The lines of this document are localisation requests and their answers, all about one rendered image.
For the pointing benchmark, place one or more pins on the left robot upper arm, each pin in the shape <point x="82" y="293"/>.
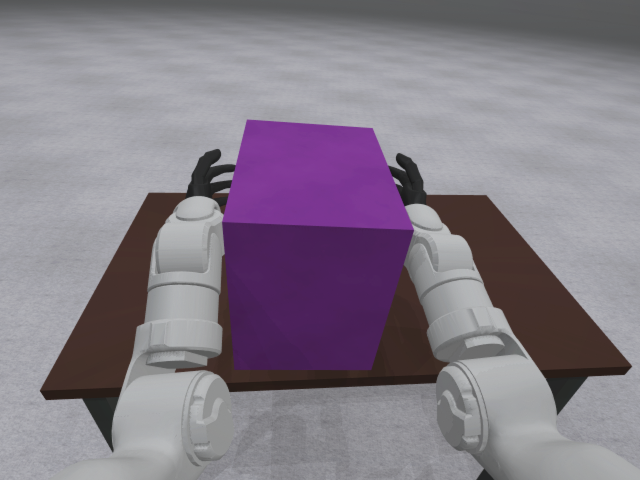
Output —
<point x="166" y="427"/>

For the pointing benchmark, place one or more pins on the table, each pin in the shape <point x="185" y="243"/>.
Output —
<point x="561" y="338"/>

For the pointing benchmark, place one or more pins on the left robot forearm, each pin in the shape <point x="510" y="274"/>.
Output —
<point x="181" y="327"/>

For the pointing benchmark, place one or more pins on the carton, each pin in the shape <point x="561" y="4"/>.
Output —
<point x="315" y="238"/>

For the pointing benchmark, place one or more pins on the right robot upper arm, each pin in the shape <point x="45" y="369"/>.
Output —
<point x="500" y="410"/>

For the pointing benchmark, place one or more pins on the robot left hand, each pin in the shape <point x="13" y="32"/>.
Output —
<point x="203" y="174"/>

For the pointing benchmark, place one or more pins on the right robot forearm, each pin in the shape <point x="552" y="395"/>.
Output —
<point x="463" y="324"/>

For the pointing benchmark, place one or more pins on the robot right hand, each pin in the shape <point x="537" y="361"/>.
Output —
<point x="412" y="191"/>

